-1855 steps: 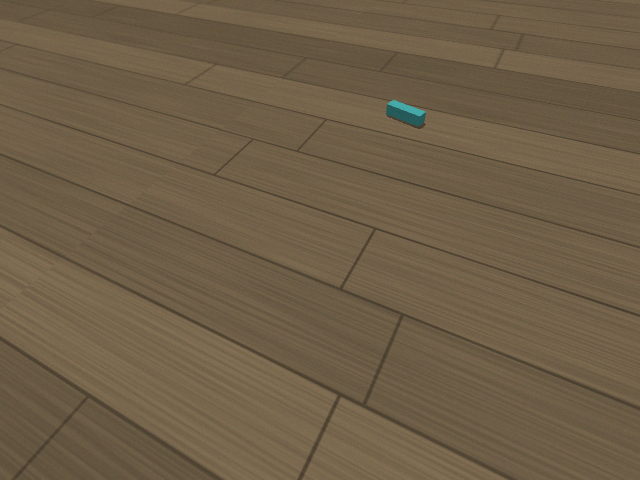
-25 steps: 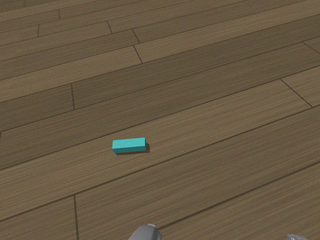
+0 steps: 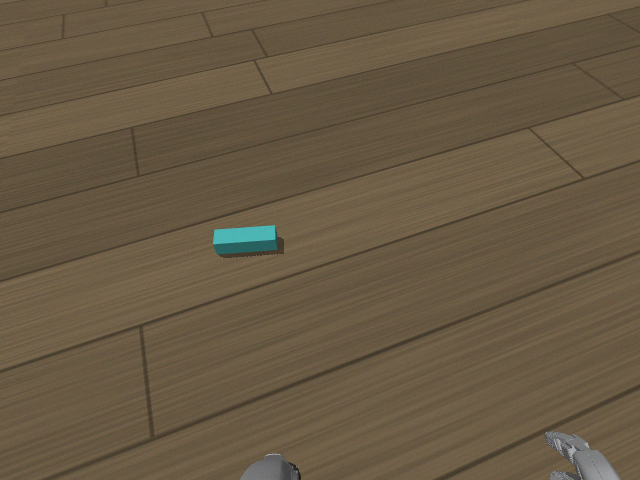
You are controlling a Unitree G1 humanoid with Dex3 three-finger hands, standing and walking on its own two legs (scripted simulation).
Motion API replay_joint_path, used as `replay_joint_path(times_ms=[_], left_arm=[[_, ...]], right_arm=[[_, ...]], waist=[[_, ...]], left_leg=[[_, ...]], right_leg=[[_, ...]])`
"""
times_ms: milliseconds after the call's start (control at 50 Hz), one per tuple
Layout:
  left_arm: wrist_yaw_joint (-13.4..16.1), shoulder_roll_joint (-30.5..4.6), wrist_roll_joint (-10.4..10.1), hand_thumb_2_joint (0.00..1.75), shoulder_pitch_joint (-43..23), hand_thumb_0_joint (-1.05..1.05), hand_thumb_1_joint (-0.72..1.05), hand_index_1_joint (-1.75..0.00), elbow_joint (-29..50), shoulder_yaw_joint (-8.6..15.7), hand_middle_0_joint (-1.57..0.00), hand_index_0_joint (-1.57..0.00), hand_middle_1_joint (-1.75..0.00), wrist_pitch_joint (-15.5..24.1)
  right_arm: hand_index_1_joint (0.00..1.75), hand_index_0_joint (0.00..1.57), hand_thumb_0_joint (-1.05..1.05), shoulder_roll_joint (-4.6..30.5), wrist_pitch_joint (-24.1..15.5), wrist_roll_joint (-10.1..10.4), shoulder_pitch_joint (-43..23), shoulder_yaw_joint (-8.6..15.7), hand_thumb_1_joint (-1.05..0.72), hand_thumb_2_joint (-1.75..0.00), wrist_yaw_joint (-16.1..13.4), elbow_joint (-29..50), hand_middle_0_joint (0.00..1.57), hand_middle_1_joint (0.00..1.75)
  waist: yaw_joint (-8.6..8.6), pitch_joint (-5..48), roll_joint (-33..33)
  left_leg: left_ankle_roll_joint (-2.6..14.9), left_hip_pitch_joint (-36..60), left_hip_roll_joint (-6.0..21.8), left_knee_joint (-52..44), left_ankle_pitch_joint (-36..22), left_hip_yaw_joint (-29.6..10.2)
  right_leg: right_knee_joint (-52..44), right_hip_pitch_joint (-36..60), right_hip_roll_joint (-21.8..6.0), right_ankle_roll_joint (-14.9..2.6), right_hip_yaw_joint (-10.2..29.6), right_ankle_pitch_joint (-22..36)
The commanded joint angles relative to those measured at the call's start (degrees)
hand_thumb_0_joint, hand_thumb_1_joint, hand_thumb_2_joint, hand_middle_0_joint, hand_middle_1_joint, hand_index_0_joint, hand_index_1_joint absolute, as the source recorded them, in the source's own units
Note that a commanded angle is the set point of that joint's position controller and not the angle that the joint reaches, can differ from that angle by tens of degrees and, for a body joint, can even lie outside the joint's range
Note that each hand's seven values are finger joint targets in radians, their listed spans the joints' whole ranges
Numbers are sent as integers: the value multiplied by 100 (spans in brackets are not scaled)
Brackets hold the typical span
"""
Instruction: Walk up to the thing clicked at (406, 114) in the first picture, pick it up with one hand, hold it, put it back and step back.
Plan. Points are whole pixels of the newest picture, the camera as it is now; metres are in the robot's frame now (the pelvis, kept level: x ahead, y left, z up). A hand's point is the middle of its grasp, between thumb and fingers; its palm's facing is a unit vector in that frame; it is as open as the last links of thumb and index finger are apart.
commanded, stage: step back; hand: left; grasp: from above
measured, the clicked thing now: (246, 239) +0.97 +0.33 -0.72
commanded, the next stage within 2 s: stand in 1.18 s
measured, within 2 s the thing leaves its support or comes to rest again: neither
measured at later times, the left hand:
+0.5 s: hand out of the picture -0.05 +0.29 -0.13, palm faces +0.08 -0.91 -0.40, open 7.4 cm
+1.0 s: hand out of the picture +0.04 +0.28 -0.14, palm faces +0.09 -0.93 -0.36, open 7.4 cm
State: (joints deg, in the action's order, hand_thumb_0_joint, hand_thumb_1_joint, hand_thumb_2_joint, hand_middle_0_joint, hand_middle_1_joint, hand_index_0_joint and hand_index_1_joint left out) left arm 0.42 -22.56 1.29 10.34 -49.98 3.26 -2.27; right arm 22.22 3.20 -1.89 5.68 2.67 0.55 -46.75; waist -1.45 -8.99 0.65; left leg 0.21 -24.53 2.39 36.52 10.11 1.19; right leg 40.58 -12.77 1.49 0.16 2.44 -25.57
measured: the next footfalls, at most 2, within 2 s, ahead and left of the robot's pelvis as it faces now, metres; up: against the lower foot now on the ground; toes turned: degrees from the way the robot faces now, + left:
right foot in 0.02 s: +0.04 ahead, -0.12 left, +0.00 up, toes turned +4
left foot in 0.36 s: +0.02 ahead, +0.14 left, +0.00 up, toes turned +6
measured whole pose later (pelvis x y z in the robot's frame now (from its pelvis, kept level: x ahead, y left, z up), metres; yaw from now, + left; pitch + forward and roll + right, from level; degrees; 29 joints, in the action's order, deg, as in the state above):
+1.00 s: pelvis -0.02 +0.01 +0.01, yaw +5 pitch -2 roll +0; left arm -0.3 -21.3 0.6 8.1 -58.2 1.2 0.8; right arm 19.9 -0.1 -1.4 8.3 2.1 0.7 -60.6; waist -1.2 -4.2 0.0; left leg -0.3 -14.6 1.2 34.3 17.7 0.5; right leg 33.3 -13.6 -1.1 0.8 -1.0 -17.7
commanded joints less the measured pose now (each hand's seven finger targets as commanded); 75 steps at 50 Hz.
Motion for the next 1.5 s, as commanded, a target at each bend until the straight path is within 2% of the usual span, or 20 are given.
replay_joint_path(times_ms=[0, 20, 40, 100, 220, 320, 340, 360, 380, 440, 520, 580, 620, 640, 820, 860, 880, 960, 1060, 1480], left_arm=[[108, -1487, 181, 90, 757, 0, 90, -30, 24, 502, -20, -20, -30, 306], [121, -2196, 202, 90, 260, 0, 90, -30, 235, 652, -20, -20, -30, 271], [140, -2164, 173, 90, -124, 0, 90, -30, 376, 642, -20, -20, -30, 304], [162, -1440, 138, 90, -626, 0, 90, -30, 416, 471, -20, -20, -30, 365], [65, -1540, 199, 90, 185, 0, 90, -30, 203, 575, -20, -20, -30, 423], [-48, -1404, 126, 90, 51, 0, 90, -30, 175, 363, -20, -20, -30, 300], [-56, -1113, 132, 90, 48, 0, 90, -30, 230, 264, -20, -20, -30, 300], [-79, -793, 8, 90, -311, 0, 90, -30, 323, 165, -20, -20, -30, 324], [-49, -1285, 52, 90, -745, 0, 90, -30, 318, 331, -20, -20, -30, 319], [-92, -1151, -10, 90, -197, 0, 90, -30, 114, 269, -20, -20, -30, 396], [-168, -1029, 3, 90, 12, 0, 90, -30, -83, 286, -20, -20, -30, 447], [-55, -1037, 49, 90, 505, 0, 90, -30, -372, 359, -20, -20, -30, 527], [34, -1797, 120, 90, 565, 0, 90, -30, -288, 503, -20, -20, -30, 618], [15, -1911, 122, 90, 218, 0, 90, -30, -144, 517, -20, -20, -30, 623], [21, -1154, -35, 90, -439, 0, 90, -30, -90, 160, -20, -20, -30, 522], [19, -825, -160, 90, -434, 0, 90, -30, -107, 53, -20, -20, -30, 455], [43, -987, -146, 90, -396, 0, 90, -30, -254, 101, -20, -20, -30, 430], [49, -1111, -108, 90, -416, 0, 90, -30, -505, 109, -20, -20, -30, 515], [95, -1097, -115, 90, -571, 0, 90, -30, -653, 79, -20, -20, -30, 518], [10, -970, -67, 90, -918, 0, 90, -30, -1177, -86, -20, -20, -30, 487]], right_arm=[[30, 20, 0, 914, -2, 51, 190, 241, -90, -90, -75, 299, 20, 30], [30, 20, 0, 931, -8, 52, -267, 295, -90, -90, -185, 403, 20, 30], [30, 20, 0, 1279, 19, 35, -286, 409, -90, -90, -191, 351, 20, 30], [30, 20, 0, 1145, -66, 129, 370, 340, -90, -90, -149, -75, 20, 30], [30, 20, 0, 1139, -250, -33, 101, 326, -90, -90, 3, -106, 20, 30], [30, 20, 0, 969, -446, 4, 809, 396, -90, -90, 25, -619, 20, 30], [30, 20, 0, 1124, -487, -47, 1132, 474, -90, -90, -11, -709, 20, 30], [30, 20, 0, 1581, -511, -84, 1262, 540, -90, -90, -38, -712, 20, 30], [30, 20, 0, 1971, -509, -57, 1233, 619, -90, -90, -30, -657, 20, 30], [30, 20, 0, 1498, -614, -46, 661, 443, -90, -90, -91, -495, 20, 30], [30, 20, 0, 1413, -547, -73, 469, 440, -90, -90, -33, -418, 20, 30], [30, 20, 0, 947, -411, 15, 339, 262, -90, -90, -45, -370, 20, 30], [30, 20, 0, 618, -385, 46, 404, 161, -90, -90, -96, -281, 20, 30], [30, 20, 0, 1064, -382, 21, 497, 319, -90, -90, -146, -431, 20, 30], [30, 20, 0, 858, -495, -15, 797, 298, -90, -90, -110, -922, 20, 30], [30, 20, 0, 1303, -535, -29, 282, 317, -90, -90, -146, -798, 20, 30], [30, 20, 0, 1450, -526, 29, -17, 316, -90, -90, -110, -794, 20, 30], [30, 20, 0, 1074, -517, 64, -140, 157, -90, -90, -111, -974, 20, 30], [30, 20, 0, 1018, -480, 115, -213, 150, -90, -90, -118, -1176, 20, 30], [30, 20, 0, 910, -540, 150, -606, 48, -90, -90, -55, -1401, 20, 30]], waist=[[-84, 1101, -687], [-395, 782, -1646], [-208, 306, -1225], [227, 376, -533], [-361, 410, -1145], [74, 638, -797], [253, 898, -160], [435, 877, 1080], [600, 413, 757], [187, 305, 522], [212, 422, 989], [-165, 630, 262], [-243, 689, -1138], [-145, 421, -760], [258, 958, -626], [49, 1052, 344], [-41, 936, 430], [-4, 1100, 323], [73, 1539, 134], [153, 1192, -45]], left_leg=[[270, -846, -192, 772, 1612, -806], [-29, -669, -577, 1706, 2402, -1028], [-130, -463, -371, 2654, 2221, -1530], [-148, -406, -800, 3060, 1340, -1162], [-218, -616, -297, 973, 1830, -681], [70, 1766, -539, -1462, 1005, 155], [161, 2548, -174, -1540, 1144, -539], [759, 2416, 1116, -2242, 3147, -2881], [1389, 1370, 1774, -2613, 4037, -3596], [1096, 1667, 1271, -2121, 2053, -2388], [901, 773, 923, -1854, 1580, -1432], [495, -222, 468, -489, 1456, -793], [58, -889, -457, 1327, 2367, -440], [4, -338, -224, 1754, 2475, -804], [52, 1602, -111, -1052, 157, -165], [528, 1074, 996, -1525, 41, -1699], [802, 609, 1181, -1437, 207, -1691], [241, 771, 524, -1079, -765, -820], [244, 1573, 511, -909, -1881, -542], [59, 2040, 507, -2005, -1010, -559]], right_leg=[[-2298, 1004, -1070, -492, 1823, -280], [-2686, -769, -2521, -1444, 3190, -503], [-2830, -1520, -2701, -1641, 3354, -742], [-2028, -895, -1502, -992, 1207, 698], [-2344, 349, -1659, -1029, 1574, -1761], [-1584, -615, -1143, -712, 505, -417], [-830, -1252, -936, -521, 213, -334], [310, -2196, -170, -107, -360, -714], [1122, -2084, -316, -132, -24, -799], [1042, -2054, -477, -159, 170, -136], [-150, -634, -243, -74, -349, 152], [-1594, 1114, -37, -128, -247, 960], [-2751, 696, -2054, -887, 2890, -804], [-2675, -116, -2469, -1440, 3208, -833], [-1056, -642, -1169, -589, 475, 2426], [-557, -534, -432, -129, -12, 1278], [-659, 5, -314, -115, -161, 519], [-1214, 613, -709, -214, 206, 2285], [-1328, 660, -829, -209, 164, 3185], [-2439, 816, -936, -44, 157, 2472]])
